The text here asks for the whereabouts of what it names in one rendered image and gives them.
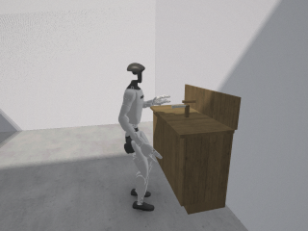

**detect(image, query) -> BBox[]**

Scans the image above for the robot right hand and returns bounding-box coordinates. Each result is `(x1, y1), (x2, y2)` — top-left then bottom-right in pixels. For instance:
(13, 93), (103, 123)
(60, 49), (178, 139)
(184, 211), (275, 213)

(141, 142), (163, 165)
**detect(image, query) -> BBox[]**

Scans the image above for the right robot upper arm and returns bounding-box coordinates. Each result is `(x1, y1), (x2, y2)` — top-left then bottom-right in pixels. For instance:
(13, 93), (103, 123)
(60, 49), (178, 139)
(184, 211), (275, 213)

(118, 90), (136, 122)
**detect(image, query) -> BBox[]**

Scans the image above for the robot left forearm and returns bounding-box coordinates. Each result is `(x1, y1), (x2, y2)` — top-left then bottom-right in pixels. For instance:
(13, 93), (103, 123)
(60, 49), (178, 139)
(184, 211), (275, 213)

(142, 99), (154, 109)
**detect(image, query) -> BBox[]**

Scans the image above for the robot right forearm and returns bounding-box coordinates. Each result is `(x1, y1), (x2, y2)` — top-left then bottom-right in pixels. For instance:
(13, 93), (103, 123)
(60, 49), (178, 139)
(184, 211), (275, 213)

(119, 116), (145, 147)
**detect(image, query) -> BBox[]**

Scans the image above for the tap lever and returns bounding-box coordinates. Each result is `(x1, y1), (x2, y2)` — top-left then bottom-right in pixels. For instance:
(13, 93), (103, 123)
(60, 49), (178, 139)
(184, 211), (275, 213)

(171, 105), (188, 109)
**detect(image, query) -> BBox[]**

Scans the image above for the counter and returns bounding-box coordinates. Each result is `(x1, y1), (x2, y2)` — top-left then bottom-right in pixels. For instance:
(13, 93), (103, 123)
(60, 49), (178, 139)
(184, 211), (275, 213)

(150, 84), (242, 215)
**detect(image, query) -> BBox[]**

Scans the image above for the robot left hand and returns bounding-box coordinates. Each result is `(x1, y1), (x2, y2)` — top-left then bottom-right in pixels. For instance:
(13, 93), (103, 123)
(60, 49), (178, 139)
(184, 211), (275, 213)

(152, 94), (171, 106)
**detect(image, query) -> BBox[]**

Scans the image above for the robot left foot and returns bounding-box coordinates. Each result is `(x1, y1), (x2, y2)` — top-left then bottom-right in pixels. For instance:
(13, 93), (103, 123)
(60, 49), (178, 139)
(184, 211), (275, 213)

(131, 189), (151, 197)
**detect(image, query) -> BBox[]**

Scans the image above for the right robot shin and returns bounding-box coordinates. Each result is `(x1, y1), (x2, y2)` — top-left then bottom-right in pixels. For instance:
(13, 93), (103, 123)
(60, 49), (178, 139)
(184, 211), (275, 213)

(136, 175), (149, 205)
